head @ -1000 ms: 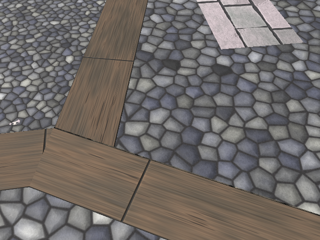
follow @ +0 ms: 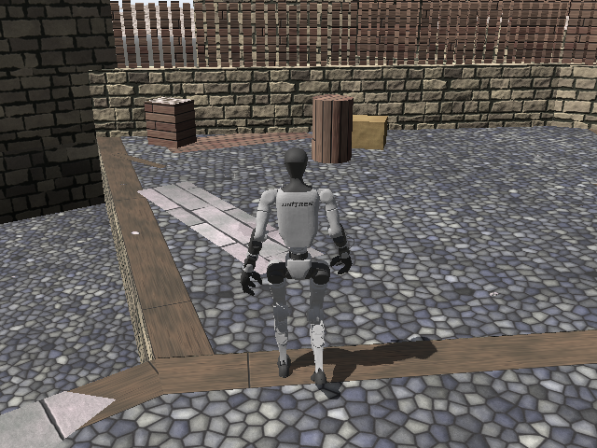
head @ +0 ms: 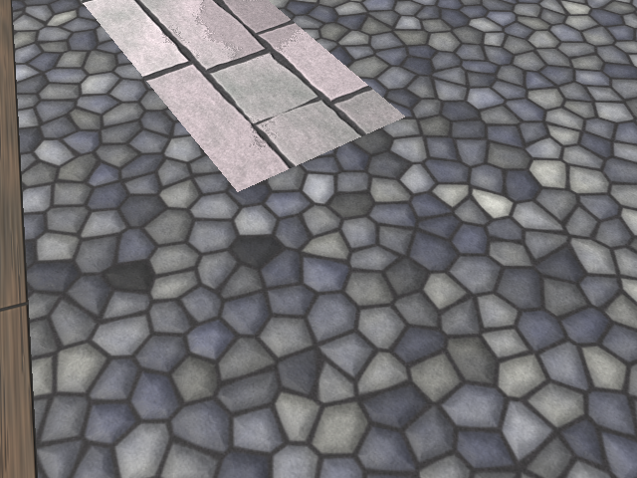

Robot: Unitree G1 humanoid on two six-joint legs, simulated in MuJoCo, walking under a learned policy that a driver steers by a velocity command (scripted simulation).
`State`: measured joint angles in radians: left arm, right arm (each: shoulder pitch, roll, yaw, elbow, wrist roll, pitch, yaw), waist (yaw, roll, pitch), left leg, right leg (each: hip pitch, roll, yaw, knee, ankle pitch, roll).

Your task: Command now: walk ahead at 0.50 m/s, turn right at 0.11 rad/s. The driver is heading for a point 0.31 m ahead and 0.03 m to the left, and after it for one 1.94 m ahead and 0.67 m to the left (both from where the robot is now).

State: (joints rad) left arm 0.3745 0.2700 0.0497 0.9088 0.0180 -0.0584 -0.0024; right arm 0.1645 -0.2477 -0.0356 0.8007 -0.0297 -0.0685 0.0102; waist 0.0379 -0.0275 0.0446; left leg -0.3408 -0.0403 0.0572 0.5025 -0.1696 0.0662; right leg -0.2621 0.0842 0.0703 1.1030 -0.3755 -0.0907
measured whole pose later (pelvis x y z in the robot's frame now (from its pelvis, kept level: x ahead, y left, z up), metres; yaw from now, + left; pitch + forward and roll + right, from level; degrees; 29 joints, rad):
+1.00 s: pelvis +0.48 +0.06 -0.02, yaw +26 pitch +1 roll -1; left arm 0.39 0.23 0.05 0.94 0.02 -0.05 0.01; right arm 0.05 -0.25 -0.06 0.76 -0.04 -0.02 0.05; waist 0.04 0.00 0.07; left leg -0.46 -0.05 0.11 0.64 -0.19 0.15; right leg -0.08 -0.12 -0.23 0.87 -0.48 0.02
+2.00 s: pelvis +0.95 +0.33 +0.00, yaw +32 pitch +1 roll -2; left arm 0.46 0.21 0.04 0.98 0.01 -0.07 0.00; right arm 0.01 -0.22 0.00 0.79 -0.03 -0.05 0.03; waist 0.09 0.03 0.05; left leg -0.52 0.05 0.02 0.56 -0.08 0.01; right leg 0.04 0.08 0.01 0.26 -0.32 -0.05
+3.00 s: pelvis +1.26 +0.47 +0.01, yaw +3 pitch +1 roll +1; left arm 0.21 0.24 0.04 0.82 0.02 0.03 0.01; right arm 0.22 -0.25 -0.05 0.84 -0.03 0.07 -0.01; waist 0.01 0.02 0.03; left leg -0.46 0.03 -0.01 0.93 -0.37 -0.03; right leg -0.29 0.10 0.03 0.37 -0.09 -0.11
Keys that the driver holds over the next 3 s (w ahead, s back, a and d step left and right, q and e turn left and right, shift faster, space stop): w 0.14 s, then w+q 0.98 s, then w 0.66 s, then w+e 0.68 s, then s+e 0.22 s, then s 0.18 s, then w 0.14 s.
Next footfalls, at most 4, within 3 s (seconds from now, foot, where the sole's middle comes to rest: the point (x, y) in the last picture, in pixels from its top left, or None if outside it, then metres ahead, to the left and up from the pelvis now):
0.42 right None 0.37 -0.11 -0.77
0.96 left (258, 429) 0.57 0.16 -0.77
1.52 right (255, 288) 0.93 0.20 -0.77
2.04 left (139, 246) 1.05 0.52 -0.77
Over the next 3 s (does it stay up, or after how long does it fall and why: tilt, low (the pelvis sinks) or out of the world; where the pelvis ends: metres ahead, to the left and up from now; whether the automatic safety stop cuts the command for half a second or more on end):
stays up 1.26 0.47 0.01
